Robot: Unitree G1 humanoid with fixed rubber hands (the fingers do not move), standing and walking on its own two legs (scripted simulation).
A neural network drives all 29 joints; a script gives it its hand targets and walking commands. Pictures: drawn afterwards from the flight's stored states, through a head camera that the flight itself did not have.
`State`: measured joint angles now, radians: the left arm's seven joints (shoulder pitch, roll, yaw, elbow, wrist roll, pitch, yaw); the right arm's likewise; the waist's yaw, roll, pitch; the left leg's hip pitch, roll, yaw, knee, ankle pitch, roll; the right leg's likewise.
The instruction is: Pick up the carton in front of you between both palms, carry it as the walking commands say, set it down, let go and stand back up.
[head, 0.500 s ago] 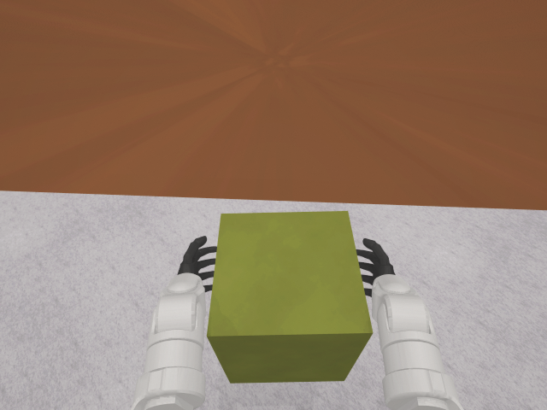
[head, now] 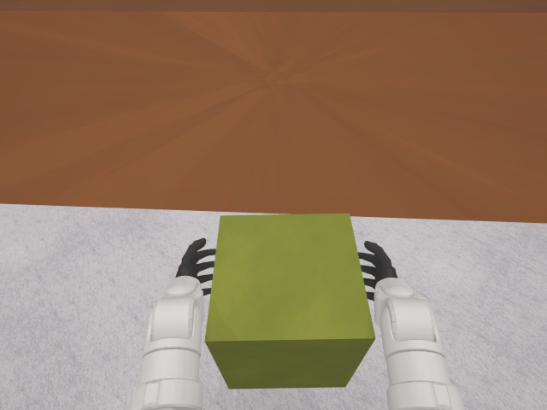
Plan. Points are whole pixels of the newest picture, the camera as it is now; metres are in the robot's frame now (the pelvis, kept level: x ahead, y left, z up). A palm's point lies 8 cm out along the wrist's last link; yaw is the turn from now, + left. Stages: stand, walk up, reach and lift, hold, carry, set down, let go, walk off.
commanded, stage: hold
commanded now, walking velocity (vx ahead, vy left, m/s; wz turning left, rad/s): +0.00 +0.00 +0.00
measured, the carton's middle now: (286, 305) +0.30 +0.00 -0.03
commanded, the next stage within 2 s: carry in 0.88 s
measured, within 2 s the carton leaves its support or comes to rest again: neither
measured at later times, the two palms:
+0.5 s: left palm (188, 287) +0.28 +0.15 +0.05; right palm (386, 288) +0.28 -0.15 +0.05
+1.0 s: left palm (187, 280) +0.29 +0.15 +0.06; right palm (383, 281) +0.29 -0.15 +0.05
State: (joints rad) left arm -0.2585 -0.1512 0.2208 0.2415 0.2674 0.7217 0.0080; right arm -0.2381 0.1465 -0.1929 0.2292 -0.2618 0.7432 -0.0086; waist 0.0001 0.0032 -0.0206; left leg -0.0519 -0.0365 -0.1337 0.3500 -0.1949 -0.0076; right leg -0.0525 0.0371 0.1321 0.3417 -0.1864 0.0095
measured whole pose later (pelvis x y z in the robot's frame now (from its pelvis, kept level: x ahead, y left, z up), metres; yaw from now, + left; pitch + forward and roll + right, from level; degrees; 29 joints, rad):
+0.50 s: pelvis -0.01 +0.00 +0.00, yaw +0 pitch -7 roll +0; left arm -0.32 -0.17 0.28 0.29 0.31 0.74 -0.01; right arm -0.31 0.16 -0.25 0.28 -0.30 0.76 0.01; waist 0.00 0.00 0.00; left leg -0.06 -0.04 -0.13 0.38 -0.19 -0.01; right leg -0.06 0.04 0.13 0.37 -0.19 0.01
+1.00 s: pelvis +0.01 +0.00 -0.01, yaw +1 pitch -1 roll +0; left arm -0.25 -0.15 0.19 0.17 0.25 0.78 0.02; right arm -0.23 0.14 -0.19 0.16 -0.24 0.80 -0.01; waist 0.00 0.00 -0.10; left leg -0.21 -0.01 -0.07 0.50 -0.36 0.00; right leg -0.19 0.01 0.06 0.47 -0.32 0.01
